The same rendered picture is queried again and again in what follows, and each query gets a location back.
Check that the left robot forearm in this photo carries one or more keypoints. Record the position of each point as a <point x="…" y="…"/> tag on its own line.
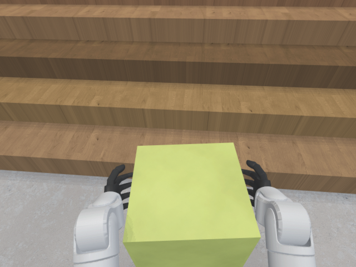
<point x="95" y="234"/>

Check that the robot right hand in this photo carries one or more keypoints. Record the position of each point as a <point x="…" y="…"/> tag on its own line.
<point x="259" y="176"/>

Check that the robot left hand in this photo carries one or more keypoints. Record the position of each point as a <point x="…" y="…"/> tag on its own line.
<point x="114" y="180"/>

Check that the right robot forearm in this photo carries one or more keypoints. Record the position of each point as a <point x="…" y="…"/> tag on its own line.
<point x="288" y="230"/>

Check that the carton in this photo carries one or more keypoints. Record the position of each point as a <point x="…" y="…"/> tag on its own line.
<point x="189" y="207"/>

